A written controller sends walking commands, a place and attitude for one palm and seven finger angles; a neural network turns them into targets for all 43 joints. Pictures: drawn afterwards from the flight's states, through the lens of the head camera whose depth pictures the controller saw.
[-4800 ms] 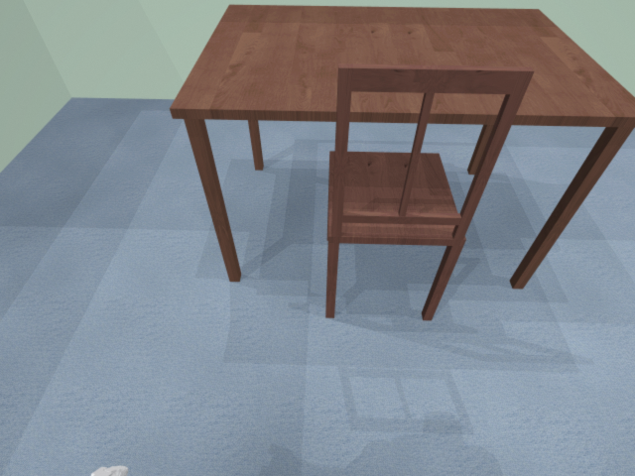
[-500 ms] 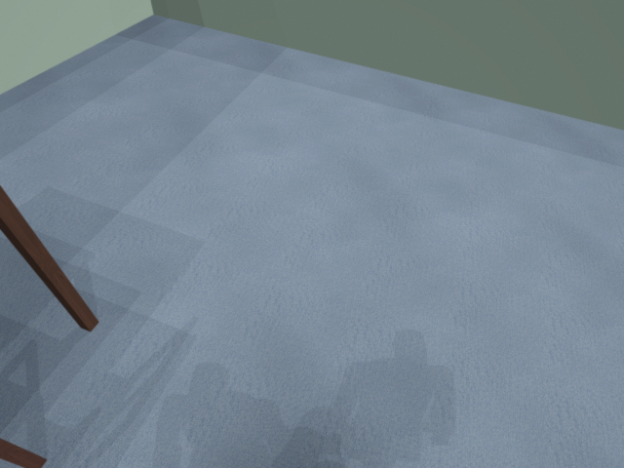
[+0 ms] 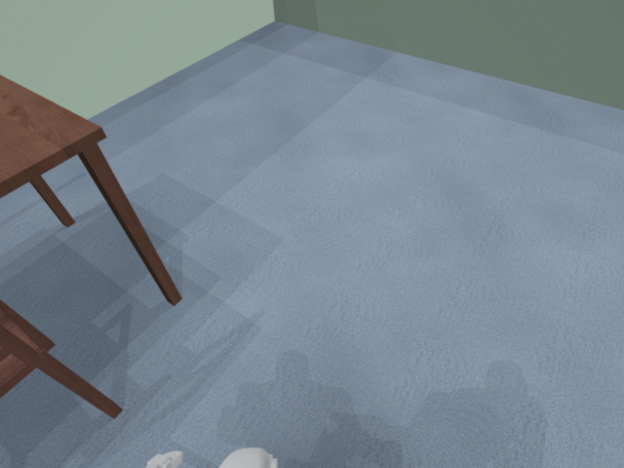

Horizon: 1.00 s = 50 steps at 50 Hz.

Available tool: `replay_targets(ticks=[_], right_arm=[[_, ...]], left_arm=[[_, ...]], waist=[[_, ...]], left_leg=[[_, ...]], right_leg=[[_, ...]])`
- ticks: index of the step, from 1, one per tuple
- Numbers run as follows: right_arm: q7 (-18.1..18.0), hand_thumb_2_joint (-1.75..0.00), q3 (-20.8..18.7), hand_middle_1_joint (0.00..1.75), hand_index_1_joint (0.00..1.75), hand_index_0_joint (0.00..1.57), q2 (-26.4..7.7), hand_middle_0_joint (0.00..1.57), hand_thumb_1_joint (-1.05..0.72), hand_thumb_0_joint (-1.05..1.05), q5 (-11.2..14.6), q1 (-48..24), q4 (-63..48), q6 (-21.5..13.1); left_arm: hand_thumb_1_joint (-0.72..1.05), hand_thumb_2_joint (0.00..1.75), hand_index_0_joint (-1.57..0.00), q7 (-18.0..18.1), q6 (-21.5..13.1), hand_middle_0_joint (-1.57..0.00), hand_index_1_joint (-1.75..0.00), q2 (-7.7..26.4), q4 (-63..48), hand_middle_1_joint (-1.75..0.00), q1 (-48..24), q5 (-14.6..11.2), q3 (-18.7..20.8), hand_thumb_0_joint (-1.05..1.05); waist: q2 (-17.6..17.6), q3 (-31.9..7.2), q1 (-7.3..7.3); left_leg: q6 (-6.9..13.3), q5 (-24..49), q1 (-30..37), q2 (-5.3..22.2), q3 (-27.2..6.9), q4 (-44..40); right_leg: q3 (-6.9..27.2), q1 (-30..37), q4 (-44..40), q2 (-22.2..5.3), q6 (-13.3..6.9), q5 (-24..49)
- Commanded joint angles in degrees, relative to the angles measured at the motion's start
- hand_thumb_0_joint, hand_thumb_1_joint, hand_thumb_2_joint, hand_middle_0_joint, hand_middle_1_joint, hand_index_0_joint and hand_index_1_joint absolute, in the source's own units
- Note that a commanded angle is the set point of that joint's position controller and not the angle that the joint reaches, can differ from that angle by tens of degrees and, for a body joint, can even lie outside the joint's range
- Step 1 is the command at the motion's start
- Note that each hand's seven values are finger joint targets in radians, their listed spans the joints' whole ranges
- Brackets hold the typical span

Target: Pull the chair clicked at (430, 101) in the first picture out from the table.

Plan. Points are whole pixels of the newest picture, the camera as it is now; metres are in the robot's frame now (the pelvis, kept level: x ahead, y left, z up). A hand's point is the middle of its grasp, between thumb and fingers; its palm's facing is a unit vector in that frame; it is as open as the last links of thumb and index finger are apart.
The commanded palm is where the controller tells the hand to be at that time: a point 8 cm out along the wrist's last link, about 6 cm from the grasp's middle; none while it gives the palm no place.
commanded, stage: turn to face it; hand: left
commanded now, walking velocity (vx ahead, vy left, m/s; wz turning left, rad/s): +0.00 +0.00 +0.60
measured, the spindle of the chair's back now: out of the picture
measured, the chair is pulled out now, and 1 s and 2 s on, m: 0.00 0.00 0.00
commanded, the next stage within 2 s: take the last steps up to it in 1.58 s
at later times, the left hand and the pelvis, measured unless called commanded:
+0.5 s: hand out of the picture +0.00 +0.30 -0.17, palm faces +0.32 -0.91 -0.24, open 7.4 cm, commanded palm none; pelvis -0.01 +0.06 +0.00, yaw +16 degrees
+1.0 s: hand out of the picture -0.06 +0.23 -0.15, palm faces +0.55 -0.78 -0.28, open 7.4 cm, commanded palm none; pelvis -0.02 +0.01 +0.00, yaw +35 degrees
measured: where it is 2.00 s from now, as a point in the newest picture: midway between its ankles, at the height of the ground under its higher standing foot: outside the picture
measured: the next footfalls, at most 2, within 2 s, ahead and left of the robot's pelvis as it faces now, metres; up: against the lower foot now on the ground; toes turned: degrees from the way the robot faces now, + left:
left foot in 0.20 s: +0.05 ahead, +0.15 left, +0.00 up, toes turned +14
right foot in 0.76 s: +0.06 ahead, -0.08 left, +0.00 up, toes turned +26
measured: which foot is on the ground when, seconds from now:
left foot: up 0.00-0.18, down 0.20-0.76, up 0.78-1.00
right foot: down 0.00-0.20, up 0.22-0.74, down 0.76-1.00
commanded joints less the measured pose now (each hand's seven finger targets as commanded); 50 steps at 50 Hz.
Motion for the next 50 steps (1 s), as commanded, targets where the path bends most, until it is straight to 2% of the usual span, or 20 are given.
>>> replay_targets(ticks=[1,5,7,8,9,10,11,12,15,18,30,34,36,37,38,39,40,41,43,50], right_arm=[[0.8,-0.9,-0.1,0.3,0.3,0.2,-1.8,0.2,-0.9,0.0,0.3,-5.9,-6.5,-1.0],[1.0,-0.9,0.2,0.3,0.3,0.2,-2.6,0.2,-0.9,0.0,0.6,-7.8,-8.5,-1.5],[0.9,-0.9,0.1,0.3,0.3,0.2,-3.5,0.2,-0.9,0.0,0.5,-6.4,-8.4,-1.8],[0.8,-0.9,-0.2,0.3,0.3,0.2,-5.1,0.2,-0.9,0.0,0.3,-4.3,-8.2,-2.0],[0.7,-0.9,-1.1,0.3,0.3,0.2,-8.7,0.2,-0.9,0.0,0.3,0.3,-7.1,-2.6],[0.3,-0.9,-3.0,0.3,0.3,0.2,-16.1,0.2,-0.9,0.0,0.1,4.4,-7.0,-3.1],[-0.2,-0.9,-3.3,0.3,0.3,0.2,-18.2,0.2,-0.9,0.0,0.5,7.8,-5.5,-2.8],[-0.5,-0.9,-2.8,0.3,0.3,0.2,-16.8,0.2,-0.9,0.0,0.3,5.6,-5.4,-2.8],[-1.5,-0.9,-1.0,0.3,0.3,0.2,-12.0,0.2,-0.9,0.0,0.3,-4.5,-8.2,-3.3],[-1.4,-0.9,-0.7,0.3,0.3,0.2,-11.3,0.2,-0.9,0.0,0.5,-4.9,-8.4,-3.6],[-1.2,-0.9,-1.7,0.3,0.3,0.2,-11.5,0.2,-0.9,0.0,-0.1,-0.2,-6.9,-2.3],[-1.1,-0.9,-2.0,0.3,0.3,0.2,-11.3,0.2,-0.9,0.0,-0.2,-1.7,-7.3,-1.7],[-0.8,-0.9,-2.0,0.3,0.3,0.2,-10.2,0.2,-0.9,0.0,0.1,-3.4,-7.9,-1.5],[-0.6,-0.9,-1.9,0.3,0.3,0.2,-7.7,0.2,-0.9,0.0,0.6,-3.0,-8.1,-1.3],[-0.7,-0.9,-1.4,0.3,0.3,0.2,-3.6,0.2,-0.9,0.0,1.1,-1.2,-9.0,-1.4],[-0.6,-0.9,-2.1,0.3,0.3,0.2,-7.4,0.2,-0.9,0.0,-0.1,-2.8,-9.4,-1.5],[-0.2,-0.9,-2.2,0.3,0.3,0.2,-7.2,0.2,-0.9,0.0,-0.1,-1.3,-9.2,-1.2],[0.2,-0.9,-2.2,0.3,0.3,0.2,-6.7,0.2,-0.9,0.0,-0.3,-1.0,-7.6,-0.5],[0.8,-0.9,-2.0,0.3,0.3,0.2,-6.4,0.2,-0.9,0.0,-0.2,0.4,-6.1,-0.3],[1.1,-0.9,-0.5,0.3,0.3,0.2,-4.4,0.2,-0.9,0.0,0.4,-8.1,-8.4,-0.5]], left_arm=[[0.9,0.9,-0.2,0.6,-0.8,-0.2,-0.3,12.6,-2.3,-0.3,5.5,0.1,3.1,0.0],[0.9,0.9,-0.2,0.2,-0.2,-0.2,-0.3,14.8,-2.5,-0.3,5.8,0.4,3.9,0.0],[0.9,0.9,-0.2,0.0,0.2,-0.2,-0.3,15.3,-2.5,-0.3,5.5,0.2,4.1,0.0],[0.9,0.9,-0.2,-0.2,0.4,-0.2,-0.3,15.2,-2.5,-0.3,5.6,-0.2,4.2,0.0],[0.9,0.9,-0.2,-0.4,0.7,-0.2,-0.3,14.0,-2.9,-0.3,5.6,-0.6,4.0,0.0],[0.9,0.9,-0.2,-0.9,0.8,-0.2,-0.3,9.9,-5.7,-0.3,3.5,-1.0,3.1,0.0],[0.9,0.9,-0.2,-0.5,1.4,-0.2,-0.3,9.6,-7.2,-0.3,0.1,-0.5,2.6,0.0],[0.9,0.9,-0.2,-0.4,1.7,-0.2,-0.3,10.2,-6.8,-0.3,-0.2,-0.3,2.8,0.0],[0.9,0.9,-0.2,-1.0,1.6,-0.2,-0.3,11.0,-3.4,-0.3,2.0,-0.4,3.4,0.0],[0.9,0.9,-0.2,-1.1,1.9,-0.2,-0.3,11.0,-2.2,-0.3,4.4,-0.3,3.3,0.0],[0.9,0.9,-0.2,0.0,1.8,-0.2,-0.3,10.2,-5.7,-0.3,-1.7,-1.0,2.9,0.0],[0.9,0.9,-0.2,0.4,1.5,-0.2,-0.3,9.7,-5.5,-0.3,2.1,-1.5,2.9,0.0],[0.9,0.9,-0.2,0.6,1.1,-0.2,-0.3,10.4,-4.7,-0.3,6.1,-1.6,3.4,0.0],[0.9,0.9,-0.2,0.9,0.7,-0.2,-0.3,13.0,-4.5,-0.3,7.9,-1.2,4.0,0.0],[0.9,0.9,-0.2,1.2,0.3,-0.2,-0.3,18.6,-5.7,-0.3,6.8,-0.1,5.0,0.0],[0.9,0.9,-0.2,1.3,0.7,-0.2,-0.3,18.2,-7.2,-0.3,3.3,-0.5,4.2,0.0],[0.9,0.9,-0.2,1.3,0.8,-0.2,-0.3,16.6,-8.8,-0.3,-1.9,-0.5,3.6,0.0],[0.9,0.9,-0.2,1.1,0.2,-0.2,-0.3,14.6,-8.8,-0.3,-3.6,-0.8,3.6,0.0],[0.9,0.9,-0.2,0.5,-0.4,-0.2,-0.3,12.1,-8.2,-0.3,-3.9,-1.0,2.5,0.0],[0.9,0.9,-0.2,0.5,-0.5,-0.2,-0.3,14.8,-4.2,-0.3,6.2,0.0,3.1,0.0]], waist=[[-12.0,-1.0,3.95],[-15.1,-2.7,4.6],[-14.6,-4.1,3.52],[-11.6,-5.4,2.34],[-3.0,-8.9,-0.45],[18.1,-10.0,-3.2],[15.5,-11.6,-4.66],[10.9,-9.9,-3.02],[9.8,-6.1,0.97],[6.0,-5.9,1.83],[6.9,-4.2,-0.1],[7.8,-6.1,1.58],[5.9,-6.8,3.73],[-1.4,-7.1,4.6],[-19.2,-6.5,4.51],[-15.6,-3.5,3.74],[-8.5,-2.1,0.82],[-10.3,-0.9,0.11],[-11.2,1.4,-0.75],[-12.5,0.2,4.33]], left_leg=[[-0.7,-0.8,-1.5,0.5,1.6,-9.1],[0.2,-1.0,4.6,-0.4,4.1,-18.8],[0.7,3.1,9.1,-1.4,5.5,-26.4],[1.1,8.9,14.9,-1.5,5.4,-32.5],[2.6,16.9,25.0,2.0,-0.2,-39.3],[9.5,37.2,32.7,18.6,-22.8,-42.8],[15.2,46.9,31.4,23.1,-25.7,-42.7],[15.8,40.5,28.3,21.4,-21.9,-43.1],[12.0,30.8,20.6,12.2,-15.2,-44.1],[11.3,28.2,19.7,9.4,-14.0,-45.4],[14.2,15.6,17.2,8.9,-28.9,-46.9],[13.1,16.5,13.2,6.5,-31.2,-45.6],[10.2,11.9,6.1,3.5,-29.6,-43.3],[6.8,4.5,-1.1,-0.5,-24.9,-36.9],[1.3,-5.2,-11.0,-8.8,-10.9,-19.9],[1.3,-8.1,-8.7,-6.9,-9.0,-8.3],[1.4,-4.6,-5.9,-5.5,-9.8,-2.1],[1.2,-1.6,-5.1,-4.2,-8.5,1.6],[0.0,3.5,-5.2,-2.7,-5.8,6.9],[-1.2,-1.2,-2.8,-0.9,-0.6,-8.3]], right_leg=[[6.7,4.8,-8.3,-14.7,-6.5,23.4],[5.2,4.5,-5.1,-16.0,-5.9,23.4],[3.0,4.2,-1.1,-15.3,-4.0,23.5],[1.2,1.5,3.2,-14.5,-2.0,21.0],[-0.5,-4.8,13.4,-12.6,0.8,14.0],[-1.4,-21.8,27.9,-3.4,6.2,-18.5],[6.3,-24.8,35.8,-1.7,5.8,-23.8],[9.1,-25.0,39.1,-3.0,5.1,-19.7],[11.2,-22.8,41.1,-2.0,5.5,-7.5],[10.8,-20.4,38.1,-0.4,6.1,-3.9],[12.7,-15.1,20.4,3.5,5.1,-9.2],[12.4,-5.4,10.2,6.1,3.7,-8.1],[11.7,5.6,-2.0,5.9,2.9,-1.6],[16.9,13.3,-11.5,-0.2,0.9,-3.6],[34.9,16.2,-19.0,-17.4,-5.1,-12.7],[34.8,4.1,-19.2,-22.3,-8.2,-9.6],[29.0,-1.3,-18.7,-20.7,-9.0,-7.5],[24.9,-2.9,-17.1,-15.8,-7.0,-3.9],[15.9,-2.8,-13.9,-11.3,-5.5,5.7],[10.3,6.2,-8.2,-13.8,-6.6,21.6]])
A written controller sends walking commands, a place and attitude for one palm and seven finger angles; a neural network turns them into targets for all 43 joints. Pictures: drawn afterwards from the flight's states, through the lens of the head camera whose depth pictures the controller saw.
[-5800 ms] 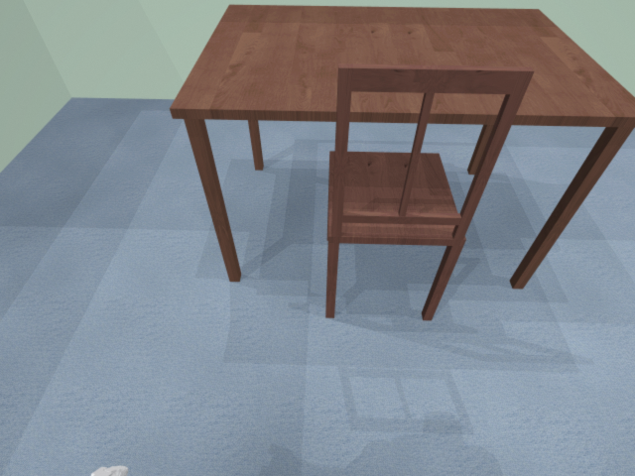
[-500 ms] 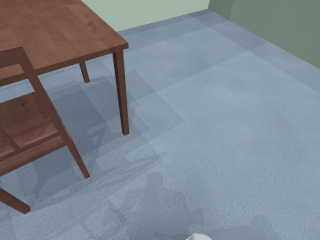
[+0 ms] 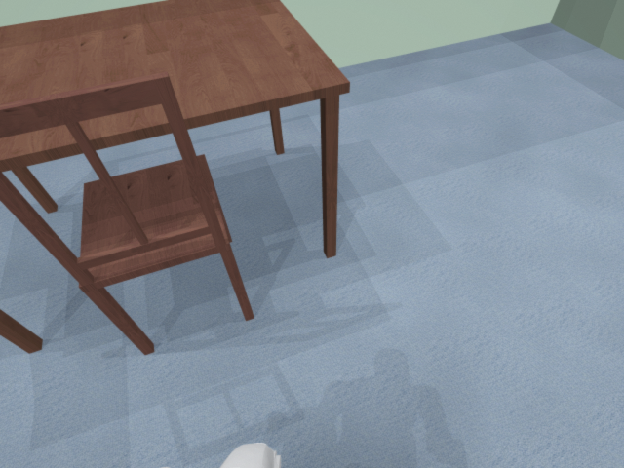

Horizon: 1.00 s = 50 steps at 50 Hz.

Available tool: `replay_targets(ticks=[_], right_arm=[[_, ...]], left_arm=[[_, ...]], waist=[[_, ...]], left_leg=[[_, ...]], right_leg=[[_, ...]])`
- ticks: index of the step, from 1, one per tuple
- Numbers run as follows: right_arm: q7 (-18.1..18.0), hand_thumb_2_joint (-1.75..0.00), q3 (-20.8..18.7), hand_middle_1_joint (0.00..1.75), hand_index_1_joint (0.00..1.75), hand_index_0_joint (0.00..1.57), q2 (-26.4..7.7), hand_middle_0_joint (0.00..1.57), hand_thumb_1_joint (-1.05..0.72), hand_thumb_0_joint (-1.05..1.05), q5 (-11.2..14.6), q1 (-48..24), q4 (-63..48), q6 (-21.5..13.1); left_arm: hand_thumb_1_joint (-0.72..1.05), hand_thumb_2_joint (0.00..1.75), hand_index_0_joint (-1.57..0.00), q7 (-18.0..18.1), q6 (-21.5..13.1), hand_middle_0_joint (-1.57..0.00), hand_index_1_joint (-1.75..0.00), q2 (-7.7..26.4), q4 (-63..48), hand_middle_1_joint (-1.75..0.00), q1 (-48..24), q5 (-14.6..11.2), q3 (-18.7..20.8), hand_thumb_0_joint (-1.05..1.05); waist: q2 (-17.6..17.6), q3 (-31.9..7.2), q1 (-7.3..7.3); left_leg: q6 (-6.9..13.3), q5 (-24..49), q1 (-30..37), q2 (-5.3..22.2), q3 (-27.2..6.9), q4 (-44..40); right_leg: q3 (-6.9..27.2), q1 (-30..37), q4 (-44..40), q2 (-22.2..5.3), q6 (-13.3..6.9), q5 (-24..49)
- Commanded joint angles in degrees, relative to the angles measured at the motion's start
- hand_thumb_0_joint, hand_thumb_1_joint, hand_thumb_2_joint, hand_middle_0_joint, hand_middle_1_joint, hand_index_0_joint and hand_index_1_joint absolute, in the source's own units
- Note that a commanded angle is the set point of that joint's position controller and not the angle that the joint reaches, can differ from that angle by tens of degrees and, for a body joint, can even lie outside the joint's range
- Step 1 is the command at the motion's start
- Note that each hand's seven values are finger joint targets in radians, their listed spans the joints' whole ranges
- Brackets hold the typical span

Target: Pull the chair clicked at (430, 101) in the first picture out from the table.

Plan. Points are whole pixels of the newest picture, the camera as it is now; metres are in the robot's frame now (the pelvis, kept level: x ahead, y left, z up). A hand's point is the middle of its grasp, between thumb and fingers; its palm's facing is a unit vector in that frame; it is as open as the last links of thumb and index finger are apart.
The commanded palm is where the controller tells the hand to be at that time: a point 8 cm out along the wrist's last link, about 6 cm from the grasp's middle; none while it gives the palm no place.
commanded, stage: turn to face it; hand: left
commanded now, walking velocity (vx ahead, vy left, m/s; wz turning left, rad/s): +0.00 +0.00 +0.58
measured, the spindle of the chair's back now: (113, 191) +0.64 +0.45 -0.07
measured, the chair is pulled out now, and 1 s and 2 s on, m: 0.00 0.00 0.00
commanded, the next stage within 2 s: take the last steps up to it in 0.58 s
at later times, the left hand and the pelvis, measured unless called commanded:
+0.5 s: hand out of the picture +0.03 +0.29 -0.16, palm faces +0.26 -0.93 -0.25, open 7.4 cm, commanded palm none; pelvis +0.00 +0.07 +0.00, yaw +13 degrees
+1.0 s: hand out of the picture -0.06 +0.21 -0.16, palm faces +0.40 -0.89 -0.20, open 7.4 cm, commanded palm none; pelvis +0.00 +0.05 +0.01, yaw +21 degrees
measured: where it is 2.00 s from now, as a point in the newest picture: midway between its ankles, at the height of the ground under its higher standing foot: (276, 443)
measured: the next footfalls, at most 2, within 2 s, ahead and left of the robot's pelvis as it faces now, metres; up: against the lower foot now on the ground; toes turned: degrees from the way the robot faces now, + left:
left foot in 0.18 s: +0.02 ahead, +0.16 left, +0.00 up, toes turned +11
right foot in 0.68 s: +0.08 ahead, -0.05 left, +0.00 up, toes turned +13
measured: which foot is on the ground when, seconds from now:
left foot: up 0.00-0.16, down 0.18-0.68, up 0.70-1.00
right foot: down 0.00-0.18, up 0.20-0.66, down 0.68-1.00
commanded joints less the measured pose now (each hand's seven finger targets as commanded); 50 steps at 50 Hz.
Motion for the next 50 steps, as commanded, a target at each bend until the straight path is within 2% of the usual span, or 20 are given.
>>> replay_targets(ticks=[1,5,7,8,9,10,11,14,16,20,25,31,32,33,34,35,37,38,42,50], right_arm=[[0.4,-0.9,0.4,0.3,0.3,0.2,-1.6,0.2,-0.9,0.0,0.4,-9.6,-7.3,-1.8],[0.2,-0.9,0.9,0.3,0.3,0.2,-1.7,0.2,-0.9,0.0,0.7,-8.7,-7.2,-2.6],[0.0,-0.9,0.6,0.3,0.3,0.2,-3.8,0.2,-0.9,0.0,0.6,-3.7,-6.1,-3.2],[-0.2,-0.9,-0.5,0.3,0.3,0.2,-7.9,0.2,-0.9,0.0,0.2,0.1,-5.2,-3.9],[-0.7,-0.9,-2.2,0.3,0.3,0.2,-14.8,0.2,-0.9,0.0,0.3,4.7,-4.6,-4.4],[-1.1,-0.9,-2.0,0.3,0.3,0.2,-15.6,0.2,-0.9,0.0,1.0,8.4,-3.2,-3.9],[-1.4,-0.9,-1.4,0.3,0.3,0.2,-13.6,0.2,-0.9,0.0,0.5,6.5,-3.2,-3.9],[-2.6,-0.9,0.4,0.3,0.3,0.2,-8.7,0.2,-0.9,0.0,0.1,-3.3,-5.3,-4.2],[-2.6,-0.9,0.8,0.3,0.3,0.2,-7.8,0.2,-0.9,0.0,0.2,-4.3,-5.7,-4.4],[-2.6,-0.9,0.9,0.3,0.3,0.2,-7.7,0.2,-0.9,0.0,0.4,-2.6,-5.1,-4.4],[-2.4,-0.9,1.0,0.3,0.3,0.2,-7.2,0.2,-0.9,0.0,-0.1,-1.7,-4.2,-3.9],[-2.3,-0.9,1.0,0.3,0.3,0.2,-6.2,0.2,-0.9,0.0,0.1,-2.9,-3.4,-3.6],[-2.2,-0.9,1.1,0.3,0.3,0.2,-5.0,0.2,-0.9,0.0,0.5,-2.8,-3.2,-3.7],[-1.8,-0.9,1.5,0.3,0.3,0.2,-2.2,0.2,-0.9,0.0,1.1,-1.5,-3.1,-3.8],[-1.9,-0.9,1.9,0.3,0.3,0.2,0.7,0.2,-0.9,0.0,1.2,-1.5,-4.1,-3.8],[-2.1,-0.9,1.1,0.3,0.3,0.2,-1.9,0.2,-0.9,0.0,0.6,-1.4,-4.3,-3.0],[-1.4,-0.9,0.7,0.3,0.3,0.2,-2.1,0.2,-0.9,0.0,-0.2,-0.8,-1.9,-2.2],[-1.0,-0.9,0.6,0.3,0.3,0.2,-2.1,0.2,-0.9,0.0,-0.5,0.1,-0.9,-2.3],[-0.1,-0.9,0.8,0.3,0.3,0.2,0.3,0.2,-0.9,0.0,-0.8,1.8,0.7,-3.1],[-0.2,-0.9,1.7,0.3,0.3,0.2,3.3,0.2,-0.9,0.0,-0.3,-1.1,0.6,-5.2]], left_arm=[[0.9,0.9,-0.2,0.6,-1.4,-0.2,-0.3,13.7,-2.7,-0.3,4.1,0.3,3.7,0.0],[0.9,0.9,-0.2,0.4,-0.9,-0.2,-0.3,15.1,-2.0,-0.3,4.8,0.5,4.3,0.0],[0.9,0.9,-0.2,0.2,-0.7,-0.2,-0.3,15.2,-2.0,-0.3,3.5,-0.2,4.4,0.0],[0.9,0.9,-0.2,0.0,-0.5,-0.2,-0.3,13.4,-2.7,-0.3,4.0,-0.7,4.1,0.0],[0.9,0.9,-0.2,-0.5,-0.6,-0.2,-0.3,8.8,-5.4,-0.3,1.7,-1.1,2.9,0.0],[0.9,0.9,-0.2,0.2,0.1,-0.2,-0.3,8.9,-6.4,-0.3,-1.6,-0.5,2.2,0.0],[0.9,0.9,-0.2,0.4,0.4,-0.2,-0.3,9.0,-6.1,-0.3,-2.0,-0.4,2.4,0.0],[0.9,0.9,-0.2,-0.1,0.5,-0.2,-0.3,9.2,-2.8,-0.3,-1.6,-0.6,2.6,0.0],[0.9,0.9,-0.2,-0.6,0.6,-0.2,-0.3,8.9,-1.7,-0.3,0.6,-0.6,2.6,0.0],[0.9,0.9,-0.2,-0.4,0.8,-0.2,-0.3,8.7,-1.4,-0.3,0.0,-0.7,2.2,0.0],[0.9,0.9,-0.2,-0.1,0.8,-0.2,-0.3,7.7,-2.5,-0.3,-2.9,-0.7,1.9,0.0],[0.9,0.9,-0.2,0.4,-0.5,-0.2,-0.3,6.7,-1.2,-0.3,1.8,-1.2,1.8,0.0],[0.9,0.9,-0.2,0.6,-1.1,-0.2,-0.3,7.3,-0.7,-0.3,3.4,-1.1,2.0,0.0],[0.9,0.9,-0.2,0.9,-1.8,-0.2,-0.3,10.4,-0.6,-0.3,4.2,-0.6,2.4,0.0],[0.9,0.9,-0.2,1.0,-2.1,-0.2,-0.3,14.3,-0.5,-0.3,4.7,0.0,3.2,0.0],[0.9,0.9,-0.2,0.7,-1.8,-0.2,-0.3,14.8,-1.1,-0.3,5.5,-0.3,3.1,0.0],[0.9,0.9,-0.2,0.7,-1.7,-0.2,-0.3,11.5,-1.2,-0.3,1.3,-0.5,3.1,0.0],[0.9,0.9,-0.2,0.5,-2.0,-0.2,-0.3,10.3,-1.2,-0.3,0.3,-0.5,2.8,0.0],[0.9,0.9,-0.2,0.0,-3.6,-0.2,-0.3,8.1,1.1,-0.3,3.3,0.0,2.3,0.0],[0.9,0.9,-0.2,-0.7,-3.7,-0.2,-0.3,8.9,6.9,-0.3,10.9,0.4,2.5,0.0]], waist=[[-13.1,-1.1,4.94],[-17.1,-3.9,4.88],[-13.1,-7.1,1.76],[-3.2,-11.2,-0.34],[16.2,-13.7,-3.46],[12.5,-14.6,-4.37],[9.5,-12.6,-3.2],[10.7,-5.3,0.27],[8.8,-5.7,1.38],[5.2,-6.0,1.0],[6.0,-3.8,0.47],[4.6,-4.8,3.07],[2.2,-5.7,3.84],[-5.9,-6.6,3.84],[-17.9,-5.3,3.81],[-12.6,-5.2,4.37],[-12.2,-0.9,2.8],[-10.7,0.8,1.97],[-9.5,2.0,1.71],[-10.3,0.6,4.42]], left_leg=[[-0.6,-3.5,-0.9,0.5,3.8,-11.3],[0.8,-2.8,7.0,-1.3,7.1,-23.0],[1.8,7.7,16.3,-1.7,6.8,-35.8],[4.0,20.3,29.0,4.0,0.5,-40.6],[11.8,48.3,37.9,21.1,-21.3,-40.9],[15.9,60.4,36.8,23.3,-19.7,-38.6],[16.8,55.7,33.1,21.8,-15.5,-38.9],[14.0,47.4,23.8,13.9,-10.4,-40.4],[13.2,45.3,23.8,11.5,-8.7,-41.4],[14.2,40.7,25.2,11.8,-11.0,-43.0],[15.0,30.2,21.5,11.8,-15.1,-45.0],[12.8,28.0,14.1,9.3,-16.6,-40.4],[10.7,23.4,11.4,7.1,-15.3,-37.8],[7.1,12.9,5.8,2.6,-10.9,-31.1],[3.5,-5.8,-0.4,-4.8,-2.2,-20.7],[3.5,-11.9,2.0,-3.2,-3.8,-11.2],[4.0,-5.9,-1.2,-1.1,-4.0,-1.1],[3.9,-2.2,-1.9,-0.2,-2.6,1.0],[3.6,3.6,-0.8,1.7,0.7,-1.9],[4.2,-2.5,7.7,1.2,6.0,-24.6]], right_leg=[[6.1,4.3,-6.1,-14.2,-7.5,26.0],[3.6,5.3,-0.9,-14.3,-5.9,33.6],[0.0,3.0,7.1,-12.8,-2.3,31.7],[-2.1,-5.8,18.0,-10.4,0.8,22.7],[-2.0,-23.7,31.0,-1.9,5.2,-17.5],[4.7,-24.5,36.2,-2.0,4.3,-21.6],[5.9,-24.2,38.8,-2.7,3.9,-19.5],[7.3,-22.7,39.1,-1.9,4.2,-10.4],[6.2,-21.2,37.2,-0.7,4.3,-7.0],[6.3,-20.1,31.7,0.6,4.4,-5.5],[6.5,-16.8,23.6,1.9,3.6,-7.2],[5.4,-1.7,4.0,4.3,2.1,1.6],[6.3,3.7,-3.9,3.0,2.0,7.0],[13.9,9.5,-9.4,-4.5,0.1,9.5],[26.7,8.9,-12.0,-17.0,-6.3,16.1],[27.1,2.6,-14.2,-21.3,-11.0,13.8],[24.6,-2.6,-19.3,-15.1,-10.4,-11.6],[21.9,-3.6,-19.8,-13.1,-9.0,-14.7],[14.6,-4.4,-20.3,-10.0,-7.5,-13.8],[15.6,-2.1,-19.7,-9.9,-10.4,-14.8]])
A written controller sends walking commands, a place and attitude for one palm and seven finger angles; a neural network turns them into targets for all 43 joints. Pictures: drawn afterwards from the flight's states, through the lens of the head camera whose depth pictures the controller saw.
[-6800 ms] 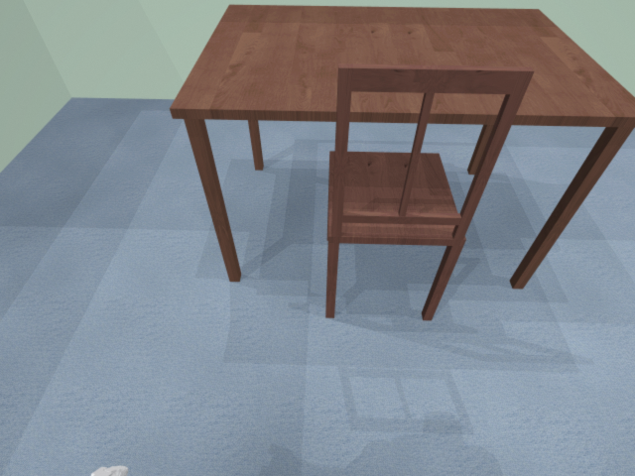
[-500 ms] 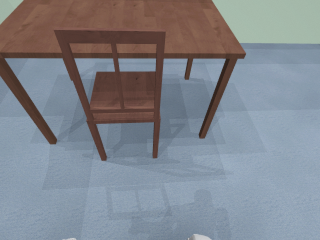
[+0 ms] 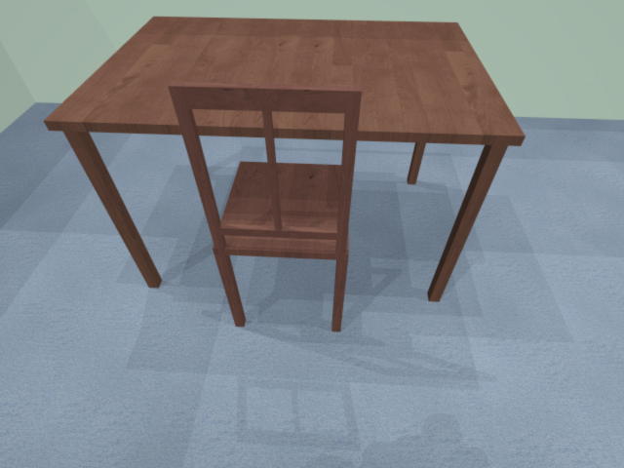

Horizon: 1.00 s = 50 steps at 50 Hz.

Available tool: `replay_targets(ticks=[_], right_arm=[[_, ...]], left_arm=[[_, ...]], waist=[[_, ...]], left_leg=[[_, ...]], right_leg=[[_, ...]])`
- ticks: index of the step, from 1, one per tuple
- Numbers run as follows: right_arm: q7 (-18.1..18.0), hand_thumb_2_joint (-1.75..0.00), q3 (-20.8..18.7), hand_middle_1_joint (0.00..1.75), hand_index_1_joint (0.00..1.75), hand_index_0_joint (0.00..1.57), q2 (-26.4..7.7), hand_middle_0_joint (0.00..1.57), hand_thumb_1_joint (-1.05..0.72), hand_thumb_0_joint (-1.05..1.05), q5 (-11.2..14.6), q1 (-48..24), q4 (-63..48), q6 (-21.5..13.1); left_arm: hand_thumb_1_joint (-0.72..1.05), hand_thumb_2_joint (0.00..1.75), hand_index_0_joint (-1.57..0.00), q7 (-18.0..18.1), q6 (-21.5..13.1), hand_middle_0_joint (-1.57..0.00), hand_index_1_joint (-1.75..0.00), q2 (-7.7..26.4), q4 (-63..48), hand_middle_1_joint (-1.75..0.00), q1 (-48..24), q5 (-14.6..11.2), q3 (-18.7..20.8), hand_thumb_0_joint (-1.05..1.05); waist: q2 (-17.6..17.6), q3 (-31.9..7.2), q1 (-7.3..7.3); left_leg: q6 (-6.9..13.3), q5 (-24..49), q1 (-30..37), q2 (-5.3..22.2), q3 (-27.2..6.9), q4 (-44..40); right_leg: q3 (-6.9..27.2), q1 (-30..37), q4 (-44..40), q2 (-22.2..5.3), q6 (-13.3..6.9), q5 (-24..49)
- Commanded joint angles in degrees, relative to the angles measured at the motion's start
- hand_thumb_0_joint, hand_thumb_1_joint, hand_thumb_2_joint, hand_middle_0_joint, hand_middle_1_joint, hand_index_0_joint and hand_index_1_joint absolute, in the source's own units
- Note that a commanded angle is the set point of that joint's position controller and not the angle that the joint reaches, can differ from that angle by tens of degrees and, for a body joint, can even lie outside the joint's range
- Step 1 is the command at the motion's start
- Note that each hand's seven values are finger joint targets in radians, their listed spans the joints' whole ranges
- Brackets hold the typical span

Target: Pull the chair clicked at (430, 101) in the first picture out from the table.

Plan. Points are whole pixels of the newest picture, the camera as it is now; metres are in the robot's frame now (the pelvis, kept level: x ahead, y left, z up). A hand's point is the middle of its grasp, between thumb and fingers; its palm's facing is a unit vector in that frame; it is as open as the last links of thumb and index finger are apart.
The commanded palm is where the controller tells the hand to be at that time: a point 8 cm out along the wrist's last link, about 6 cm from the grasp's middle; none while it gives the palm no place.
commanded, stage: take the last steps up to it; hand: left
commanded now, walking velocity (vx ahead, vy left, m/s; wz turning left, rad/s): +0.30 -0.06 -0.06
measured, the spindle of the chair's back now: (273, 177) +0.74 +0.15 -0.08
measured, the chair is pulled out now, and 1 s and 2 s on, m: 0.00 0.00 0.00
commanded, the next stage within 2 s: come to a stop and stand still in 0.70 s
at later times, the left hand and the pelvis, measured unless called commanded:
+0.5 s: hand (211, 423) +0.23 +0.19 -0.18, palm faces -0.07 -0.98 -0.17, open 7.4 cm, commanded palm none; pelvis +0.14 +0.01 -0.02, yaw -3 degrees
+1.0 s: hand (258, 375) +0.31 +0.12 -0.19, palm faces -0.01 -0.98 -0.18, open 7.3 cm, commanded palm none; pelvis +0.29 -0.04 -0.01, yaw -5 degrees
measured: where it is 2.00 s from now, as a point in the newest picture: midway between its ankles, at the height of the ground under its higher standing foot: (324, 467)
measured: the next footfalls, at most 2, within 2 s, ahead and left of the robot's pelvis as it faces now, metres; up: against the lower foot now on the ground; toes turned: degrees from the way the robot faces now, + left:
left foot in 0.10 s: +0.04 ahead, +0.14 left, +0.00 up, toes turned +5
right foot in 0.58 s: +0.33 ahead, -0.10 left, +0.00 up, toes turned -8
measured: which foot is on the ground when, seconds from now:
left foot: up 0.00-0.08, down 0.10-0.58, up 0.60-0.98, down 1.00-1.00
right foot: down 0.00-0.10, up 0.12-0.56, down 0.58-1.00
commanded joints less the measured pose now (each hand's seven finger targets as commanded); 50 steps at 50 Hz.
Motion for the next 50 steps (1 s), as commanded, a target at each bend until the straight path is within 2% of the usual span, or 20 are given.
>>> replay_targets(ticks=[1,3,4,5,6,7,12,19,23,25,27,28,29,30,32,36,40,46,48,50], right_arm=[[0.0,-0.9,0.3,0.3,0.3,0.2,0.1,0.2,-0.9,0.0,0.3,-2.5,-4.3,-3.1],[-0.7,-0.9,0.6,0.3,0.3,0.2,0.0,0.2,-0.9,0.0,0.3,3.7,-1.3,-4.1],[-1.4,-0.9,0.3,0.3,0.3,0.2,-2.4,0.2,-0.9,0.0,0.4,7.5,0.0,-4.7],[-1.9,-0.9,-1.2,0.3,0.3,0.2,-7.6,0.2,-0.9,0.0,0.1,12.4,1.1,-4.9],[-2.3,-0.9,-1.7,0.3,0.3,0.2,-11.0,0.2,-0.9,0.0,-0.1,15.0,0.8,-4.6],[-2.6,-0.9,-1.3,0.3,0.3,0.2,-10.9,0.2,-0.9,0.0,-0.2,13.6,0.2,-4.4],[-3.3,-0.9,1.7,0.3,0.3,0.2,-1.7,0.2,-0.9,0.0,0.6,8.5,0.6,-6.6],[-3.8,-0.9,1.8,0.3,0.3,0.2,-0.8,0.2,-0.9,0.0,0.4,13.5,3.7,-7.2],[-3.8,-0.9,1.4,0.3,0.3,0.2,-2.0,0.2,-0.9,0.0,0.0,13.1,4.7,-6.7],[-3.7,-0.9,0.9,0.3,0.3,0.2,-3.3,0.2,-0.9,0.0,0.1,11.8,4.8,-6.5],[-3.3,-0.9,0.7,0.3,0.3,0.2,-3.5,0.2,-0.9,0.0,0.7,9.9,4.6,-6.3],[-2.6,-0.9,0.9,0.3,0.3,0.2,-1.0,0.2,-0.9,0.0,1.5,12.4,4.3,-6.3],[-2.8,-0.9,1.4,0.3,0.3,0.2,1.3,0.2,-0.9,0.0,2.0,14.7,3.0,-6.1],[-2.9,-0.9,1.3,0.3,0.3,0.2,0.4,0.2,-0.9,0.0,2.2,11.1,1.8,-5.5],[-2.3,-0.9,1.0,0.3,0.3,0.2,1.6,0.2,-0.9,0.0,1.3,5.6,1.2,-5.2],[-2.1,-0.9,1.4,0.3,0.3,0.2,3.5,0.2,-0.9,0.0,0.2,8.8,2.1,-2.9],[-1.7,-0.9,1.6,0.3,0.3,0.2,3.9,0.2,-0.9,0.0,0.2,5.0,0.5,-2.5],[-2.8,-0.9,2.9,0.3,0.3,0.2,3.0,0.2,-0.9,0.0,1.4,-0.6,0.3,-3.0],[-3.1,-0.9,2.4,0.3,0.3,0.2,1.4,0.2,-0.9,0.0,1.6,-0.4,0.4,-2.6],[-3.6,-0.9,1.7,0.3,0.3,0.2,-1.9,0.2,-0.9,0.0,1.4,-1.4,-0.5,-2.6]], left_arm=[[0.9,0.9,-0.2,0.3,-1.2,-0.2,-0.3,10.7,-0.7,-0.3,2.7,-0.4,2.7,0.0],[0.9,0.9,-0.2,0.0,-0.9,-0.2,-0.3,9.6,0.4,-0.3,1.5,-1.1,2.5,0.0],[0.9,0.9,-0.2,-0.3,-0.8,-0.2,-0.3,7.2,0.4,-0.3,1.3,-1.3,1.9,0.0],[0.9,0.9,-0.2,-0.7,-0.6,-0.2,-0.3,3.6,-0.9,-0.3,0.8,-1.4,1.3,0.0],[0.9,0.9,-0.2,-0.8,-0.7,-0.2,-0.3,3.9,-3.2,-0.3,-3.3,-0.9,1.3,0.0],[0.9,0.9,-0.2,-1.1,-0.7,-0.2,-0.3,4.8,-4.4,-0.3,-6.3,-0.4,1.8,0.0],[0.9,0.9,-0.2,-1.8,-0.1,-0.2,-0.3,3.6,1.1,-0.3,-1.6,-0.5,2.0,0.0],[0.9,0.9,-0.2,-2.1,0.2,-0.2,-0.3,2.1,-2.4,-0.3,-10.7,-0.8,1.3,0.0],[0.9,0.9,-0.2,-2.1,-0.4,-0.2,-0.3,2.2,-3.8,-0.3,-14.1,-1.4,1.2,0.0],[0.9,0.9,-0.2,-1.7,-0.7,-0.2,-0.3,3.7,-2.5,-0.3,-9.0,-1.3,1.7,0.0],[0.9,0.9,-0.2,-1.3,-1.8,-0.2,-0.3,6.4,2.0,-0.3,4.9,-0.8,2.9,0.0],[0.9,0.9,-0.2,-0.6,-2.5,-0.2,-0.3,11.6,3.7,-0.3,11.5,-0.3,4.4,0.0],[0.9,0.9,-0.2,-0.2,-2.4,-0.2,-0.3,15.6,3.8,-0.3,12.9,-1.3,5.0,0.0],[0.9,0.9,-0.2,0.3,-1.9,-0.2,-0.3,14.9,2.3,-0.3,9.2,-2.1,4.6,0.0],[0.9,0.9,-0.2,0.6,-1.8,-0.2,-0.3,9.6,0.2,-0.3,-1.3,-1.8,3.3,0.0],[0.9,0.9,-0.2,1.3,-2.7,-0.2,-0.3,5.3,-1.0,-0.3,-7.3,-1.0,1.4,0.0],[0.9,0.9,-0.2,1.0,-2.8,-0.2,-0.3,5.4,0.3,-0.3,-4.6,-1.0,1.0,0.0],[0.9,0.9,-0.2,1.7,-2.1,-0.2,-0.3,5.8,2.0,-0.3,-2.6,-1.3,0.4,0.0],[0.9,0.9,-0.2,2.1,-1.3,-0.2,-0.3,6.4,2.4,-0.3,-2.9,-1.7,0.4,0.0],[0.9,0.9,-0.2,2.4,-0.3,-0.2,-0.3,5.2,1.7,-0.3,-2.1,-1.9,0.4,0.0]], waist=[[-8.8,3.9,0.59],[-6.4,2.5,-2.13],[0.7,1.6,-3.86],[15.2,1.3,-5.83],[16.8,5.5,-7.02],[9.9,9.2,-6.69],[6.7,9.8,-1.68],[6.4,10.5,-3.0],[7.8,10.1,-3.5],[5.9,6.7,-0.86],[2.2,-0.9,5.45],[-7.3,-8.1,7.56],[-14.9,-13.4,5.13],[-7.3,-9.1,4.85],[-3.2,0.6,1.53],[-2.8,2.3,-4.17],[-4.3,1.3,-2.91],[-2.5,-2.9,-0.93],[-3.4,-2.6,-1.69],[1.0,-0.9,-0.84]], left_leg=[[0.4,-1.1,2.6,-2.3,3.9,-12.4],[0.3,4.7,15.6,-3.5,5.4,-22.6],[1.1,1.5,23.0,0.1,-0.2,-26.5],[4.9,-12.2,26.4,13.1,-19.0,-34.3],[8.7,-18.6,23.0,20.8,-29.0,-41.4],[10.3,-18.1,19.1,22.0,-29.0,-42.6],[5.4,19.5,16.7,10.9,-6.3,-38.7],[8.1,36.6,22.0,11.2,-1.3,-35.6],[8.0,42.7,20.2,11.8,0.7,-32.9],[7.7,50.8,19.0,12.3,1.0,-26.2],[4.8,45.7,13.0,8.1,3.8,-9.5],[2.6,24.0,1.9,2.0,6.5,8.5],[1.5,-11.6,-5.8,-4.7,3.1,27.6],[3.3,-11.2,-7.9,-2.3,-2.8,33.5],[3.1,-2.1,-10.1,2.0,-3.3,33.4],[1.1,1.3,-2.3,3.5,-1.9,21.0],[-0.3,3.7,-2.2,2.2,0.6,6.9],[-2.2,6.4,4.4,-0.6,-0.8,-13.4],[-1.9,17.6,10.1,-0.2,-2.0,-22.0],[1.2,40.2,14.6,5.7,-5.4,-22.0]], right_leg=[[14.0,-3.6,-11.6,-11.8,-7.9,-18.6],[9.9,-10.5,-5.0,-8.2,-5.3,-20.2],[7.7,-16.6,3.1,-5.6,-3.3,-18.5],[1.8,-26.1,18.6,0.0,-0.5,-17.8],[1.4,-32.3,28.8,0.7,-0.1,-18.6],[4.8,-34.5,34.6,-1.8,-0.5,-15.3],[5.3,-30.4,41.9,-2.5,1.1,-0.2],[2.1,-34.7,32.7,-2.7,1.1,3.0],[-0.2,-24.2,19.3,-0.6,-1.2,1.2],[-1.2,-14.4,16.4,1.5,-2.9,0.6],[-1.1,5.3,10.3,2.9,-4.0,6.4],[14.2,18.5,7.6,-8.9,-8.3,9.9],[34.0,21.2,-0.4,-21.2,-14.1,18.2],[34.0,15.0,-4.4,-21.4,-16.2,12.5],[26.2,-0.7,-7.7,-17.1,-13.6,-0.3],[11.7,-14.3,-9.8,-12.2,-10.6,7.8],[10.5,-10.0,-10.7,-9.7,-10.8,10.0],[11.1,1.2,-1.2,-10.5,-8.6,38.6],[10.2,-0.3,2.3,-9.3,-5.6,35.1],[8.2,-4.3,3.9,-5.1,-1.4,23.5]])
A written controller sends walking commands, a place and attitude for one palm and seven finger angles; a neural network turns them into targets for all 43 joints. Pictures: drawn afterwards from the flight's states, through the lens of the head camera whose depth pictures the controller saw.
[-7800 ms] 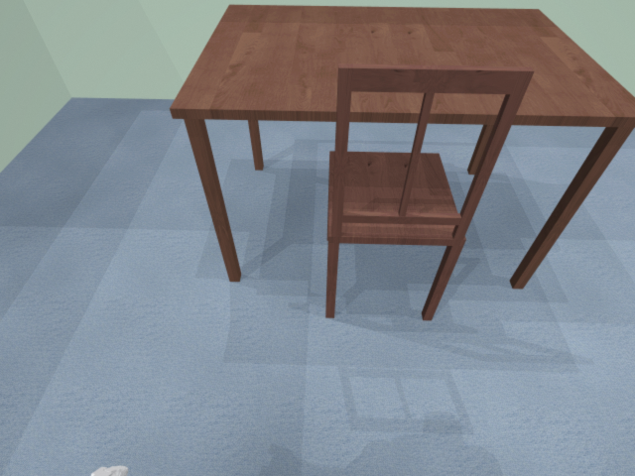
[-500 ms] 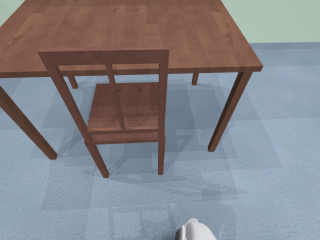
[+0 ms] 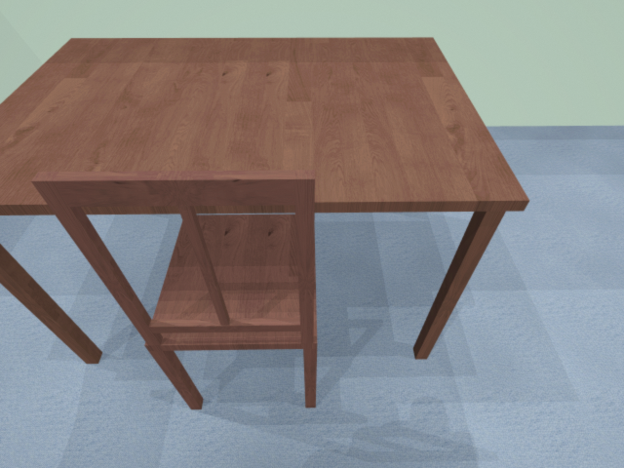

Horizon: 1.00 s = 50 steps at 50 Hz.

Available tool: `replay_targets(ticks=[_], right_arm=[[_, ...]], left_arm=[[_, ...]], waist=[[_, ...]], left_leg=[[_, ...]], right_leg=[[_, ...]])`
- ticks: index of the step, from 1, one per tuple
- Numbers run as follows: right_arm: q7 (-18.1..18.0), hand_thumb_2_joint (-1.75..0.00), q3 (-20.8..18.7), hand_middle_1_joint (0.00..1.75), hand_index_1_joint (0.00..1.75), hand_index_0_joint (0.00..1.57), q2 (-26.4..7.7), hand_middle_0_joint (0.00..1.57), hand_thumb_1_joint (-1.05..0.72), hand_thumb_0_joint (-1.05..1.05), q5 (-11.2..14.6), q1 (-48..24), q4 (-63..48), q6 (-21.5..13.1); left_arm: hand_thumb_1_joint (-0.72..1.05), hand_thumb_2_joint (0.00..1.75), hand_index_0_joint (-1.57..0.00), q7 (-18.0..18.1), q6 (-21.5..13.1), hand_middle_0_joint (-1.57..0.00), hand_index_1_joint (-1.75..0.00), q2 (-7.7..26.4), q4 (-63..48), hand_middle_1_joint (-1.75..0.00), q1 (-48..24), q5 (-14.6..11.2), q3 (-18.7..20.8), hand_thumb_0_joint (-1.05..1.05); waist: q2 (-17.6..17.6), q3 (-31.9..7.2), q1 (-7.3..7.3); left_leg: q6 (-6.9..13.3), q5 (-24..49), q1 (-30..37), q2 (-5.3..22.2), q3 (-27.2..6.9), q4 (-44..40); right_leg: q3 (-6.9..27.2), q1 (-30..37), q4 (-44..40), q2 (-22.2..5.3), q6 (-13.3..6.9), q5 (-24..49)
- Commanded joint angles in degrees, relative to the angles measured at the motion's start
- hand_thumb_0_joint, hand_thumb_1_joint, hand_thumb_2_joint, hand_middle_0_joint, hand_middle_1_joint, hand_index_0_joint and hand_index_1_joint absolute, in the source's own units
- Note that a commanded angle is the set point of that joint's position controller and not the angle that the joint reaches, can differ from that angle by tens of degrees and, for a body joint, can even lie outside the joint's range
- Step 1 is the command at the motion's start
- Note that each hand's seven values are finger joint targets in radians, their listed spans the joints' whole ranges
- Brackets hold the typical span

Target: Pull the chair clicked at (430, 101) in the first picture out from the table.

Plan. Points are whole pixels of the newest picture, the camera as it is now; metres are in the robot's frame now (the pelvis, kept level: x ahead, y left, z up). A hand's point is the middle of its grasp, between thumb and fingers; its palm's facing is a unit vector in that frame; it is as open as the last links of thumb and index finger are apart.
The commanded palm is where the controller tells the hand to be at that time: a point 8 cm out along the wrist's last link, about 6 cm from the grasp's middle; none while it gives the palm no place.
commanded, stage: come to a stop and stand still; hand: left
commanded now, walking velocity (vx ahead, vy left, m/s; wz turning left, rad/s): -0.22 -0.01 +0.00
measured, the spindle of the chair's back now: (208, 273) +0.43 +0.23 -0.07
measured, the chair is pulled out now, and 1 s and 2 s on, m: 0.00 0.00 0.00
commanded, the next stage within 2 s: look again from close up in 1.04 s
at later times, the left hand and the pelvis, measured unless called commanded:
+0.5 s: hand out of the picture +0.04 +0.22 -0.17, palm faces +0.02 -0.96 -0.26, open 7.4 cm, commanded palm none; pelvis -0.01 +0.02 -0.01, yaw +0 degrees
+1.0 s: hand out of the picture +0.01 +0.25 -0.17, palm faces -0.01 -0.98 -0.20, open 7.3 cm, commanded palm none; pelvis -0.01 +0.07 +0.00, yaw -1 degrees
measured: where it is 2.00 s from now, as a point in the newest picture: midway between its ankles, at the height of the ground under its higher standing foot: outside the picture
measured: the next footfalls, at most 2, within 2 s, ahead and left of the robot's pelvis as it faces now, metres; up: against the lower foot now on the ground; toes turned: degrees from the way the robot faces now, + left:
none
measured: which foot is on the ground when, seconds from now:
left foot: down 0.00-1.00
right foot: down 0.00-1.00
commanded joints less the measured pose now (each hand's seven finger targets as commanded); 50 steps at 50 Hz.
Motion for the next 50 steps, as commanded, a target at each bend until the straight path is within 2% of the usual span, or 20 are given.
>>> replay_targets(ticks=[1,3,5,10,14,15,16,18,19,21,23,25,26,28,29,30,35,39,47,50], right_arm=[[-0.6,-0.9,-1.4,0.3,0.3,0.2,-6.1,0.2,-0.9,0.0,-0.4,6.3,-0.7,1.0],[-0.9,-0.9,-1.4,0.3,0.3,0.2,-5.5,0.2,-0.9,0.0,-0.3,4.9,-0.9,1.4],[-0.9,-0.9,-1.4,0.3,0.3,0.2,-6.1,0.2,-0.9,0.0,-0.2,3.4,-1.8,1.8],[-0.3,-0.9,-1.8,0.3,0.3,0.2,-5.7,0.2,-0.9,0.0,-0.3,2.4,-3.0,2.4],[0.3,-0.9,-1.4,0.3,0.3,0.2,-3.9,0.2,-0.9,0.0,-0.4,3.9,-1.7,2.4],[0.2,-0.9,-1.7,0.3,0.3,0.2,-8.5,0.2,-0.9,0.0,-1.5,4.6,-6.3,1.4],[0.4,-0.9,-2.8,0.3,0.3,0.2,-7.1,0.2,-0.9,0.0,-0.6,4.6,-6.6,1.2],[0.6,-0.9,-2.5,0.3,0.3,0.2,-5.7,0.2,-0.9,0.0,-0.8,5.2,-7.0,1.8],[0.8,-0.9,-2.7,0.3,0.3,0.2,-5.2,0.2,-0.9,0.0,-0.8,5.2,-7.6,2.2],[1.3,-0.9,-2.8,0.3,0.3,0.2,-4.9,0.2,-0.9,0.0,-0.8,6.0,-8.1,2.6],[1.3,-0.9,-2.9,0.3,0.3,0.2,-4.9,0.2,-0.9,0.0,-0.5,6.6,-8.5,2.4],[1.4,-0.9,-2.1,0.3,0.3,0.2,-3.4,0.2,-0.9,0.0,-0.5,8.6,-7.8,2.0],[1.3,-0.9,-1.9,0.3,0.3,0.2,-3.6,0.2,-0.9,0.0,-0.5,9.6,-7.6,1.5],[1.1,-0.9,-1.7,0.3,0.3,0.2,-6.4,0.2,-0.9,0.0,-1.0,8.6,-8.0,0.6],[0.8,-0.9,-1.6,0.3,0.3,0.2,-7.3,0.2,-0.9,0.0,-1.1,8.2,-7.8,0.4],[0.9,-0.9,-1.3,0.3,0.3,0.2,-7.4,0.2,-0.9,0.0,-1.0,7.8,-7.3,-0.1],[0.6,-0.9,-1.0,0.3,0.3,0.2,-7.6,0.2,-0.9,0.0,-0.8,7.9,-6.6,-0.3],[0.7,-0.9,-1.1,0.3,0.3,0.2,-7.2,0.2,-0.9,0.0,-0.7,8.0,-5.5,-0.2],[0.9,-0.9,-0.6,0.3,0.3,0.2,-6.9,0.2,-0.9,0.0,-0.5,7.0,-3.2,-0.2],[0.9,-0.9,-0.4,0.3,0.3,0.2,-6.8,0.2,-0.9,0.0,-0.3,6.9,-2.4,-0.1]], left_arm=[[0.9,0.9,-0.2,1.5,0.6,-0.2,-0.3,6.2,-3.2,-0.3,3.2,-0.5,1.3,0.0],[0.9,0.9,-0.2,1.5,1.2,-0.2,-0.3,7.0,-3.0,-0.3,3.3,-0.3,1.4,0.0],[0.9,0.9,-0.2,1.3,1.5,-0.2,-0.3,7.8,-3.2,-0.3,3.8,-0.2,1.6,0.0],[0.9,0.9,-0.2,1.0,1.9,-0.2,-0.3,8.3,-4.3,-0.3,3.0,0.0,1.7,0.0],[0.9,0.9,-0.2,0.7,1.5,-0.2,-0.3,8.8,-5.0,-0.3,-0.1,-0.1,1.5,0.0],[0.9,0.9,-0.2,1.5,0.5,-0.2,-0.3,14.2,-9.4,-0.3,0.4,0.4,-0.4,0.0],[0.9,0.9,-0.2,1.8,1.4,-0.2,-0.3,10.9,-10.5,-0.3,2.0,0.2,0.8,0.0],[0.9,0.9,-0.2,2.0,1.5,-0.2,-0.3,11.8,-11.5,-0.3,0.9,0.6,1.0,0.0],[0.9,0.9,-0.2,2.0,1.5,-0.2,-0.3,11.5,-12.4,-0.3,1.1,0.5,1.4,0.0],[0.9,0.9,-0.2,2.1,1.5,-0.2,-0.3,12.0,-13.6,-0.3,-0.4,0.5,1.6,0.0],[0.9,0.9,-0.2,1.9,1.5,-0.2,-0.3,12.6,-14.9,-0.3,-1.6,0.7,1.9,0.0],[0.9,0.9,-0.2,1.9,1.6,-0.2,-0.3,12.7,-15.3,-0.3,-2.4,0.7,1.7,0.0],[0.9,0.9,-0.2,1.8,1.8,-0.2,-0.3,12.3,-15.5,-0.3,-2.3,0.6,1.7,0.0],[0.9,0.9,-0.2,1.5,1.8,-0.2,-0.3,9.9,-15.4,-0.3,-0.4,0.0,1.1,0.0],[0.9,0.9,-0.2,1.3,1.4,-0.2,-0.3,9.4,-14.9,-0.3,0.9,-0.2,0.8,0.0],[0.9,0.9,-0.2,1.3,1.5,-0.2,-0.3,9.1,-14.1,-0.3,1.6,-0.1,0.5,0.0],[0.9,0.9,-0.2,0.9,1.4,-0.2,-0.3,8.7,-12.5,-0.3,1.4,-0.1,0.2,0.0],[0.9,0.9,-0.2,0.9,1.2,-0.2,-0.3,8.1,-11.6,-0.3,1.3,0.0,0.2,0.0],[0.9,0.9,-0.2,1.0,1.0,-0.2,-0.3,7.7,-8.7,-0.3,3.6,0.1,-0.2,0.0],[0.9,0.9,-0.2,1.0,0.8,-0.2,-0.3,7.9,-7.5,-0.3,4.4,0.1,-0.5,0.0]], waist=[[-0.5,-0.2,-1.0],[3.8,0.3,-0.85],[3.6,0.7,-0.39],[-2.9,-1.1,-0.68],[-5.7,-1.1,-2.14],[1.3,1.9,-4.58],[-3.9,-4.0,-1.38],[-9.6,-2.1,-1.84],[-10.9,-0.6,-1.38],[-9.2,1.4,-1.98],[-7.0,3.3,-2.63],[-6.1,3.8,-3.3],[-3.6,4.4,-3.33],[4.7,4.8,-1.29],[4.0,2.7,-0.4],[8.5,0.7,0.22],[1.6,-1.5,-0.27],[-2.3,0.0,-1.1],[-1.3,1.4,-1.32],[-2.9,1.7,-1.39]], left_leg=[[3.3,32.8,10.3,7.3,-5.0,-4.3],[4.2,31.0,9.0,7.0,-5.7,-5.0],[4.5,26.3,7.2,6.9,-6.0,-6.2],[3.5,6.0,4.4,4.3,-5.9,-6.7],[1.8,-0.9,7.5,0.9,-3.4,-4.8],[3.5,8.8,8.6,-0.9,-6.5,-6.6],[3.4,-0.7,5.3,2.0,-4.8,-1.6],[2.2,-5.9,-0.9,-3.1,-1.6,5.5],[1.9,-9.2,-3.1,-3.3,-1.7,10.5],[2.3,-11.3,-5.5,-2.3,-2.4,16.0],[2.3,-10.4,-5.7,-1.7,-2.1,15.3],[2.2,-6.6,-1.2,-1.8,-0.3,6.6],[2.7,-3.2,0.6,-1.2,-2.2,1.6],[5.4,1.8,-2.2,4.1,-10.2,-6.6],[6.2,6.0,-2.7,5.0,-11.1,-7.3],[6.6,9.9,-2.6,5.1,-12.3,-8.8],[6.2,3.6,0.2,4.5,-10.8,-10.9],[5.6,-0.7,1.0,3.6,-9.6,-11.9],[5.1,-0.9,3.2,2.8,-7.9,-12.9],[5.1,-0.7,3.9,2.4,-7.4,-12.5]], right_leg=[[9.0,-3.4,-0.8,-11.2,3.4,21.0],[8.7,-2.6,0.0,-10.8,3.7,17.4],[8.9,-1.1,0.1,-10.4,3.5,14.9],[11.5,-1.0,-3.3,-11.5,2.0,7.7],[15.1,-6.1,-9.1,-14.8,0.0,-2.3],[10.9,-5.0,-2.0,-8.9,3.3,3.6],[11.8,-5.2,-4.2,-11.6,5.4,-3.9],[18.3,-3.6,-8.6,-17.0,2.3,-3.9],[20.6,-5.4,-10.4,-19.2,0.4,-7.6],[20.5,-7.2,-10.1,-20.5,-3.0,-8.8],[18.3,-8.7,-8.1,-19.6,-5.0,-4.7],[14.2,-9.9,-5.4,-17.8,-3.5,-3.3],[12.3,-11.9,-3.3,-15.5,-1.6,-6.0],[6.8,-9.7,2.2,-8.6,2.5,-5.1],[5.5,-5.7,3.1,-7.4,3.4,-1.4],[5.1,-2.4,4.4,-7.3,3.7,-1.2],[5.7,-0.8,2.1,-8.0,3.9,-0.1],[6.5,-2.2,0.6,-9.2,4.2,1.3],[7.8,-2.8,-1.4,-10.2,4.5,2.5],[8.5,-2.8,-2.3,-10.5,4.4,3.1]])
